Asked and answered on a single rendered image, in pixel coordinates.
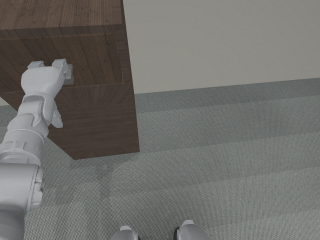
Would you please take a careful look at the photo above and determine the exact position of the robot left thigh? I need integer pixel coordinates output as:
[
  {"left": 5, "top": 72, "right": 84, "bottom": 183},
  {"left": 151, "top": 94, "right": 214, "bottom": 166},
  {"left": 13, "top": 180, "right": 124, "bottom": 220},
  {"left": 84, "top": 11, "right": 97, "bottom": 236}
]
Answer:
[{"left": 110, "top": 229, "right": 139, "bottom": 240}]

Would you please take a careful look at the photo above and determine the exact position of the robot right thigh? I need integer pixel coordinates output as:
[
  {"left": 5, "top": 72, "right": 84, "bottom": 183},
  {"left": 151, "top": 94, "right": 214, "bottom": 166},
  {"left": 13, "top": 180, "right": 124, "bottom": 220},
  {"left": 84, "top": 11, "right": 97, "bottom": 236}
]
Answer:
[{"left": 177, "top": 224, "right": 211, "bottom": 240}]

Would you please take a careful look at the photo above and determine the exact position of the drawer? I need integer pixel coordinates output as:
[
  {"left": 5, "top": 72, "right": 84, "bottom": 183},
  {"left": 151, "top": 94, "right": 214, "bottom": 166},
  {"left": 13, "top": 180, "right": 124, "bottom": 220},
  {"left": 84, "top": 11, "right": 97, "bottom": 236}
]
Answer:
[{"left": 0, "top": 32, "right": 123, "bottom": 92}]

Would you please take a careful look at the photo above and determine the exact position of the cabinet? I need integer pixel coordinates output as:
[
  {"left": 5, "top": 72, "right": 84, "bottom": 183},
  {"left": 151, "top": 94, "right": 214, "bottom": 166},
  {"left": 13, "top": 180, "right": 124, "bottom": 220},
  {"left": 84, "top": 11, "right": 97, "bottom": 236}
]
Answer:
[{"left": 0, "top": 0, "right": 140, "bottom": 160}]

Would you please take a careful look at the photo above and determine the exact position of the handle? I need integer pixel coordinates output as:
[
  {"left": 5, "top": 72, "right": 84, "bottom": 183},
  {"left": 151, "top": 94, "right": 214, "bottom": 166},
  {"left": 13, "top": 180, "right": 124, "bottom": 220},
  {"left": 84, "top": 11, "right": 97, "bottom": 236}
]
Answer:
[{"left": 63, "top": 64, "right": 74, "bottom": 85}]

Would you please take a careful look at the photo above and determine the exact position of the robot left upper arm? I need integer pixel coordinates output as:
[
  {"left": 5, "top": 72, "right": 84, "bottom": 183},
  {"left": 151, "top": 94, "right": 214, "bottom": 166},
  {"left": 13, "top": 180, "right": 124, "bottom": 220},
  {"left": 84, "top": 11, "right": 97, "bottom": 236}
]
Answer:
[{"left": 0, "top": 162, "right": 45, "bottom": 240}]

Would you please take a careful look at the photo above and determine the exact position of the robot left hand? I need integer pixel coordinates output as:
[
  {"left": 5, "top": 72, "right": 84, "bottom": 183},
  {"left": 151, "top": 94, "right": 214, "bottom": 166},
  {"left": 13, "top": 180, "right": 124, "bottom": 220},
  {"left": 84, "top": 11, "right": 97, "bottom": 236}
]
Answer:
[{"left": 21, "top": 58, "right": 69, "bottom": 128}]

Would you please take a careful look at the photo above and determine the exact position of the robot thigh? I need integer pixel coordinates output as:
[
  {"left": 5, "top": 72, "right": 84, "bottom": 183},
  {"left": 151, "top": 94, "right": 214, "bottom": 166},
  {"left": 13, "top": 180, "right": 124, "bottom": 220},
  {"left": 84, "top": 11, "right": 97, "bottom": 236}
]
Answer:
[
  {"left": 177, "top": 224, "right": 211, "bottom": 240},
  {"left": 110, "top": 229, "right": 139, "bottom": 240}
]

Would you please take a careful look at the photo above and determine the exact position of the robot left forearm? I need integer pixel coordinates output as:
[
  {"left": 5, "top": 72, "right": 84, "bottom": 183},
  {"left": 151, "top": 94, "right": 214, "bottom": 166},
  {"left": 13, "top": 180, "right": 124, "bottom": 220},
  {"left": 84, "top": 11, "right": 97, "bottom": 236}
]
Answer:
[{"left": 0, "top": 92, "right": 55, "bottom": 167}]

